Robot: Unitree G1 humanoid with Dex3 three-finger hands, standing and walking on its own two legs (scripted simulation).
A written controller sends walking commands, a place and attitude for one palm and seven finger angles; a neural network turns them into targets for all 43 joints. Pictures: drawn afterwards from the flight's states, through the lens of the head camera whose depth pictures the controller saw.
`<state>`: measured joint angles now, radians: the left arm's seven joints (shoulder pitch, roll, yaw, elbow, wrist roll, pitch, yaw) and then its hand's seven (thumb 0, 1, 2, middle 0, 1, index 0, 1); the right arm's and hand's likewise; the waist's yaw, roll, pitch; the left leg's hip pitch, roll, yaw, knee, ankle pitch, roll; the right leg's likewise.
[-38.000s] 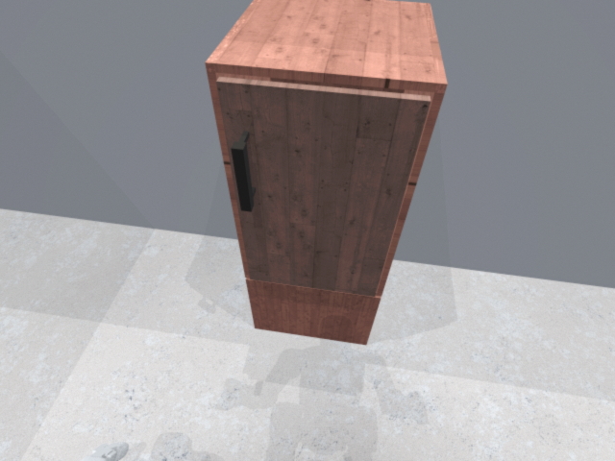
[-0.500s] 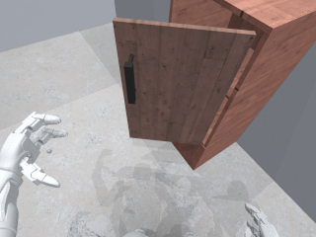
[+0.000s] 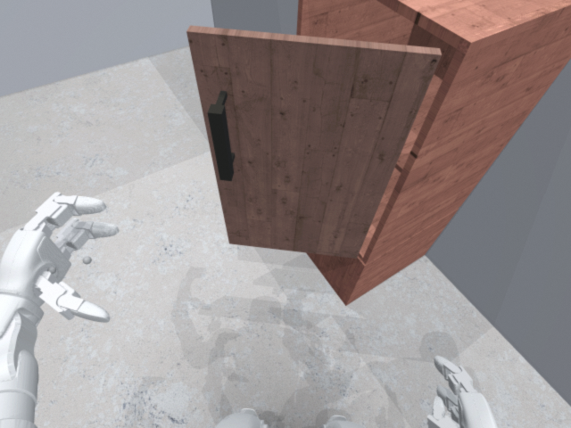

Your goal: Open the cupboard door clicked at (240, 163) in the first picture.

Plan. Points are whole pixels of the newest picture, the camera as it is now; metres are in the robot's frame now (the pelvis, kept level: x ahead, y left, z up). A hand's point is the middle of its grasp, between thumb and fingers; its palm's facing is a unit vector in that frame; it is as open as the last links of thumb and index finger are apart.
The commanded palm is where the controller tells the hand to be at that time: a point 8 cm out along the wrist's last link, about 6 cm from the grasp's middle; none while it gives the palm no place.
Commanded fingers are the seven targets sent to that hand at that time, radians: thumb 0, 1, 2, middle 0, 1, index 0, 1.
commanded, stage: move the hooked fingers beside the handle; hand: left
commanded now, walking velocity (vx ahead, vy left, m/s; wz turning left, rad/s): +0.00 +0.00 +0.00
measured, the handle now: (224, 138) +0.57 +0.14 +0.05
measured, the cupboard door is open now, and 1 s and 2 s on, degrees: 51 51 51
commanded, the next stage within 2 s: none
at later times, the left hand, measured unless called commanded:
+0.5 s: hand (130, 206) +0.40 +0.25 +0.06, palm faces -0.06 -1.00 -0.03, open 14.0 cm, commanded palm +0.38 +0.31 +0.06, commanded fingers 0.00 -0.50 0.30 -0.30 -1.20 -0.30 -1.20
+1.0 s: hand (159, 178) +0.45 +0.23 +0.06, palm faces -0.07 -1.00 -0.02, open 14.0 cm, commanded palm +0.44 +0.28 +0.06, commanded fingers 0.00 -0.50 0.30 -0.30 -1.20 -0.30 -1.20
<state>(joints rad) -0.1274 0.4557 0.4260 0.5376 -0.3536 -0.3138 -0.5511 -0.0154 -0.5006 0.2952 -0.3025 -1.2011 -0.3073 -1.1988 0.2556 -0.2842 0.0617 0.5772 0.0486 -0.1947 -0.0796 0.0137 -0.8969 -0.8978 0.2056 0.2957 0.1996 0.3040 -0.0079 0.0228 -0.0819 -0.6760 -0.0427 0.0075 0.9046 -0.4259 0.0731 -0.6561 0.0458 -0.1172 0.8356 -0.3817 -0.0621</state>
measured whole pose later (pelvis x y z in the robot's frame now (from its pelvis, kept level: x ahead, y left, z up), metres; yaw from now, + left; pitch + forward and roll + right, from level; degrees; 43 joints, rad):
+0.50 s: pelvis +0.02 -0.01 +0.00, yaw -2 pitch +16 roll -2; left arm -0.37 0.52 0.48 0.78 -0.31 -0.33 -0.56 -0.02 -0.50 0.30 -0.30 -1.20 -0.31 -1.20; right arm 0.33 -0.30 0.04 0.60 0.05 -0.12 -0.06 0.01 -0.90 -0.90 0.20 0.30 0.20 0.30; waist -0.07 0.02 -0.10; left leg -0.75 -0.02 0.04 0.91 -0.45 0.06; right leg -0.74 0.07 -0.09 0.85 -0.39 -0.07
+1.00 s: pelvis +0.01 +0.01 -0.01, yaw -2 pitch +18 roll -3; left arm -0.62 0.48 0.37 0.96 -0.21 -0.38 -0.41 -0.02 -0.50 0.30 -0.30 -1.20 -0.30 -1.20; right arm 0.34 -0.28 0.04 0.61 0.03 -0.01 -0.04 0.01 -0.90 -0.90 0.21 0.30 0.20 0.30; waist -0.09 0.02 -0.10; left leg -0.80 -0.03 0.04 0.94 -0.46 0.09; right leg -0.78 0.05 -0.09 0.87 -0.40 -0.04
